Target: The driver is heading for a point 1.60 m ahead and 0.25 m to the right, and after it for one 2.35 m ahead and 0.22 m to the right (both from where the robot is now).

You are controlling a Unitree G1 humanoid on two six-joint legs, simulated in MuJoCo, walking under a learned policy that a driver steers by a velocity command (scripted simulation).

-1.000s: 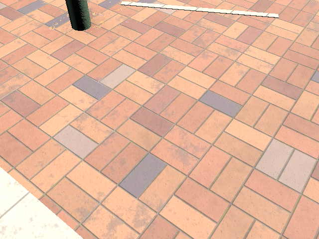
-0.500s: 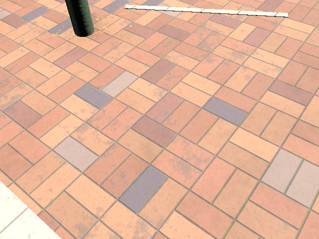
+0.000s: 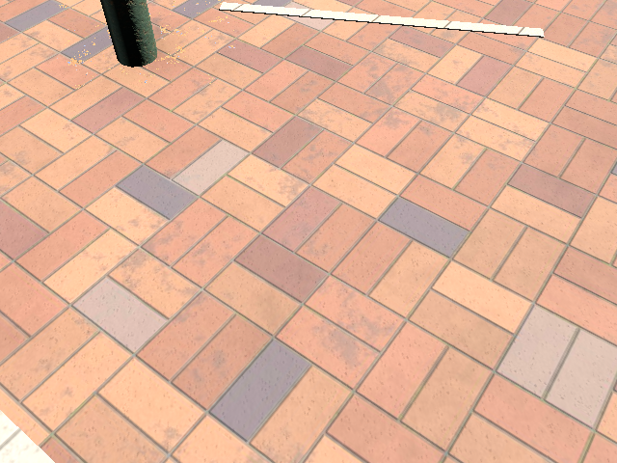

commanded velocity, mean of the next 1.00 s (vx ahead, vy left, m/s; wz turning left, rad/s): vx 0.18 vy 0.00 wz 0.00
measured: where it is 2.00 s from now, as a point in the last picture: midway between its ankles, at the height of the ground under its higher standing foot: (323, 361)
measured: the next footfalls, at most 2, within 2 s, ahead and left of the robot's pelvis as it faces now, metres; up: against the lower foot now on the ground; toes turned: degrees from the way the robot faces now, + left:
right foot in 1.24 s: +0.47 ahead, -0.12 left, +0.00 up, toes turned -3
left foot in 1.80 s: +0.78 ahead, +0.13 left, +0.00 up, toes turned +3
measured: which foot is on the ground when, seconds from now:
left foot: down 0.00-1.00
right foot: down 0.00-0.72, up 0.74-1.00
